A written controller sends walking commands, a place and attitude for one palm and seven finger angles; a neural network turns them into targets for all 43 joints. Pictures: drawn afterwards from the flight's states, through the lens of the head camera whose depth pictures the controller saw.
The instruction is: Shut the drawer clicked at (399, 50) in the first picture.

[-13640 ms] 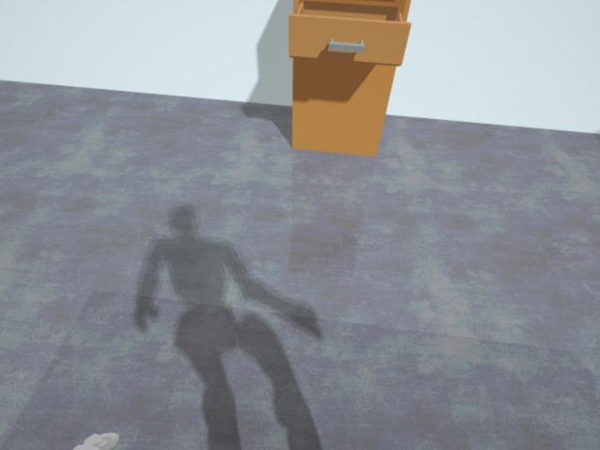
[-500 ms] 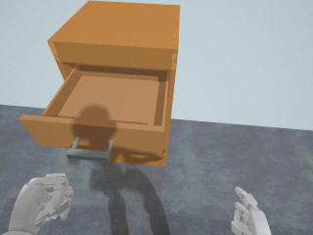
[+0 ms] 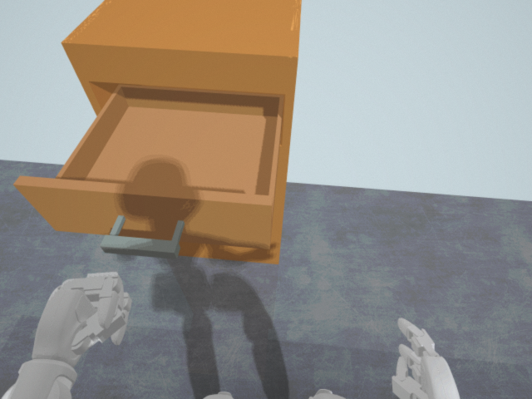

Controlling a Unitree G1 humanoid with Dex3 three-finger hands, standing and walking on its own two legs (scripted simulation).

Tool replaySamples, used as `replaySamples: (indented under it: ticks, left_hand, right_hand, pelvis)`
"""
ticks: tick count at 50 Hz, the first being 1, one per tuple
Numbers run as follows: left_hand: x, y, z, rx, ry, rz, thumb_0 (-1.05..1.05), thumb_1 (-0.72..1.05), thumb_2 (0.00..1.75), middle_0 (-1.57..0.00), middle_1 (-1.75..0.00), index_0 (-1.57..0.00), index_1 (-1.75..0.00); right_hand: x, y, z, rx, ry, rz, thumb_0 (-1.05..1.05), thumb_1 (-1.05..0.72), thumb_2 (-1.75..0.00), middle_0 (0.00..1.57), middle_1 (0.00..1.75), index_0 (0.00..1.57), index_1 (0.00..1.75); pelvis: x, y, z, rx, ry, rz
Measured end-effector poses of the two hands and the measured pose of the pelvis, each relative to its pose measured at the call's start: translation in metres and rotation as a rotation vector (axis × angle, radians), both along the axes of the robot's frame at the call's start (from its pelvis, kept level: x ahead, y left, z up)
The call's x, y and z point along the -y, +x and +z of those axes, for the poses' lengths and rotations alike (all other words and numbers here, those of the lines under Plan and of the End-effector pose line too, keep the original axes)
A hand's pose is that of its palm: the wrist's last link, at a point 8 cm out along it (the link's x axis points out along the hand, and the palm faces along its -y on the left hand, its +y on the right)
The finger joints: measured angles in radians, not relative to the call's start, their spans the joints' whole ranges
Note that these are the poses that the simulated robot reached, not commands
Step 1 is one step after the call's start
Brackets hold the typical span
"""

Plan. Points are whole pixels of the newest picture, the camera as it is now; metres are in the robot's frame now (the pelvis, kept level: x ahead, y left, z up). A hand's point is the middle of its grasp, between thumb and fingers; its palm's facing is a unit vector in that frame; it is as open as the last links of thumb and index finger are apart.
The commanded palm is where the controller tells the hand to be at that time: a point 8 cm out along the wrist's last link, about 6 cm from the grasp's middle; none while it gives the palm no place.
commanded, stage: bring the fist close to the handle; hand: left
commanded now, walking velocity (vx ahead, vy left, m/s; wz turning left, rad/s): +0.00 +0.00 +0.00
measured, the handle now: (145, 235) +0.37 +0.23 +0.00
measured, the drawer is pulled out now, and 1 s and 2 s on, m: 0.30 0.30 0.23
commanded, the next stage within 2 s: push the drawer shut in 1.00 s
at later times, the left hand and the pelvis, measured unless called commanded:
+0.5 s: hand (146, 298) +0.26 +0.19 +0.01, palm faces -0.05 -1.00 -0.05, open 3.3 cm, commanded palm +0.24 +0.26 +0.01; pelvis -0.01 +0.01 -0.03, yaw -1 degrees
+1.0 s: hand (148, 292) +0.27 +0.20 -0.01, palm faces -0.06 -1.00 -0.04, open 3.3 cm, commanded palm +0.25 +0.26 +0.00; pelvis -0.01 +0.01 -0.04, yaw -1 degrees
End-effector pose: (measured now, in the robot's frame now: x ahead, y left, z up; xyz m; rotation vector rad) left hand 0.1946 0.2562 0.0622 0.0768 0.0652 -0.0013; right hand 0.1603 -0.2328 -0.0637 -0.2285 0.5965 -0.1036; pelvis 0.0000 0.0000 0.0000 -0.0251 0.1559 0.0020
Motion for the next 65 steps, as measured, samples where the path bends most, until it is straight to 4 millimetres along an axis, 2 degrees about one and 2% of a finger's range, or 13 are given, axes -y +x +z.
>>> replaySamples:
  ticks: [11, 25, 33, 42, 59, 65]
  left_hand:
    - [-0.001, 0.013, -0.022, -0.001, -0.012, -0.019, 0.02, 0.9, 0.9, -1.4, -1.6, -1.4, -1.6]
    - [0.006, 0.045, -0.052, 0.016, -0.025, -0.051, 0.02, 0.9, 0.9, -1.4, -1.6, -1.4, -1.6]
    - [-0.001, 0.056, -0.067, 0.009, -0.026, -0.036, 0.02, 0.9, 0.9, -1.4, -1.6, -1.4, -1.6]
    - [-0.005, 0.057, -0.066, 0.011, -0.03, -0.046, 0.02, 0.9, 0.9, -1.4, -1.6, -1.4, -1.6]
    - [0.005, 0.061, -0.065, 0.01, -0.026, -0.054, 0.02, 0.9, 0.9, -1.4, -1.6, -1.4, -1.6]
    - [0.004, 0.072, -0.067, 0.024, -0.02, -0.045, 0.02, 0.9, 0.9, -1.4, -1.6, -1.4, -1.6]
  right_hand:
    - [0.011, -0.014, -0.014, -0.055, -0.024, -0.033, 0.01, -0.91, -0.9, 0.2, 0.3, 0.2, 0.3]
    - [-0.001, -0.012, -0.041, -0.096, -0.012, -0.008, 0.01, -0.91, -0.9, 0.2, 0.3, 0.2, 0.3]
    - [-0.002, -0.016, -0.053, -0.139, -0.013, -0.01, 0.01, -0.91, -0.9, 0.2, 0.3, 0.2, 0.3]
    - [0.0, -0.019, -0.055, -0.169, -0.024, -0.027, 0.01, -0.91, -0.9, 0.2, 0.3, 0.2, 0.3]
    - [-0.006, -0.01, -0.05, -0.164, -0.019, -0.022, 0.01, -0.91, -0.9, 0.2, 0.3, 0.2, 0.3]
    - [-0.006, -0.008, -0.055, -0.178, -0.023, -0.013, 0.01, -0.91, -0.9, 0.2, 0.3, 0.2, 0.3]
  pelvis:
    - [-0.002, -0.002, -0.01, -0.048, 0.002, -0.008]
    - [-0.006, -0.008, -0.031, -0.12, 0.0, -0.013]
    - [-0.007, -0.009, -0.04, -0.151, -0.002, -0.017]
    - [-0.011, -0.008, -0.041, -0.159, -0.009, -0.015]
    - [-0.014, -0.003, -0.039, -0.165, -0.01, -0.016]
    - [-0.013, -0.004, -0.042, -0.17, -0.012, -0.01]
